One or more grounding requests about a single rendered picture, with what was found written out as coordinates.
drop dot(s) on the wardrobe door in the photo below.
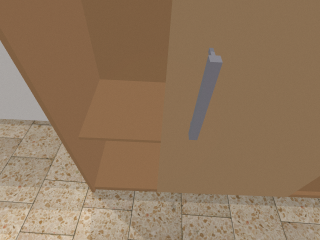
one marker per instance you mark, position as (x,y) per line
(313,186)
(261,131)

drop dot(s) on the handle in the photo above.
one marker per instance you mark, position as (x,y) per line
(209,79)

